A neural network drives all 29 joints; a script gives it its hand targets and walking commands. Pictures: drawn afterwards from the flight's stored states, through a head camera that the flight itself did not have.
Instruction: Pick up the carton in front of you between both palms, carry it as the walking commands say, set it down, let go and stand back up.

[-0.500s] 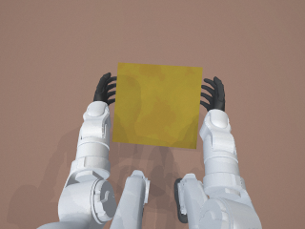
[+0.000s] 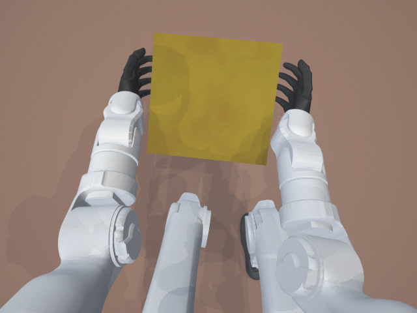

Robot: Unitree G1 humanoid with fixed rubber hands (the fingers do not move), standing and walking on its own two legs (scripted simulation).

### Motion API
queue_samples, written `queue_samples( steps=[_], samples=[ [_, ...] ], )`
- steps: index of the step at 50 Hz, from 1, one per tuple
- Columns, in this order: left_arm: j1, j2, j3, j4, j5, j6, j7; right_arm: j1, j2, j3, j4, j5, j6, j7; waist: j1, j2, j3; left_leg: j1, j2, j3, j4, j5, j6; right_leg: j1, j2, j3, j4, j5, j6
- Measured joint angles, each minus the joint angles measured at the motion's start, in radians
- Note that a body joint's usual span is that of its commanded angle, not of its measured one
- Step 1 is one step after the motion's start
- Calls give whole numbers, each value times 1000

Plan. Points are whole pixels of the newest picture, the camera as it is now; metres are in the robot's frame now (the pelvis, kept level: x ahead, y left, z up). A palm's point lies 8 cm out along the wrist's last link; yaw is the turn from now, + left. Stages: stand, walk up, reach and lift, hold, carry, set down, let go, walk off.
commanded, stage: set down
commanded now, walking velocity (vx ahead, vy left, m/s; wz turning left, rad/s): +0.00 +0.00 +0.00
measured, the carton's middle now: (214, 104) +0.50 +0.07 -0.21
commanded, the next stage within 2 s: none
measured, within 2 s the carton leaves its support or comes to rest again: rests again in 1.18 s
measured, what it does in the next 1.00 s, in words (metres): lowers itself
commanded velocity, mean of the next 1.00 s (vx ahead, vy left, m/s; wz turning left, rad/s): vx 0.00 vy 0.00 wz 0.00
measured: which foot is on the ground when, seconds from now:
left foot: down 0.00-1.00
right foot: down 0.00-1.00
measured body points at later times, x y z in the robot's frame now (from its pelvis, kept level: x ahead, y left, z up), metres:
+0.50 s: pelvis -0.02 +0.00 -0.10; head +0.33 +0.08 +0.17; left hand +0.52 +0.23 -0.27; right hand +0.51 -0.07 -0.25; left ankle +0.09 +0.11 -0.47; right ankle +0.10 -0.12 -0.47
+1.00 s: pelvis -0.01 +0.00 -0.12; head +0.33 +0.06 +0.16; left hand +0.53 +0.23 -0.28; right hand +0.52 -0.08 -0.27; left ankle +0.09 +0.10 -0.47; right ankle +0.10 -0.12 -0.47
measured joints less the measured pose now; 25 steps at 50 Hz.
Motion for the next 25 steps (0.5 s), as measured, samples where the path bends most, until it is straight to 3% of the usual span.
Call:
queue_samples(
  steps=[15, 25],
  samples=[
    [-218, 118, -91, 138, -65, -12, -11, -179, -61, -15, 80, 45, -6, -21, 9, -18, 159, -182, -11, 2, 212, -13, -6, -177, 28, -11, 206, -16, 25],
    [-343, 199, -197, 207, -148, -27, -23, -272, -105, 6, 124, 116, -17, -28, 14, -29, 303, -242, -4, 11, 346, -33, 6, -230, 43, -23, 328, -38, 45]
  ],
)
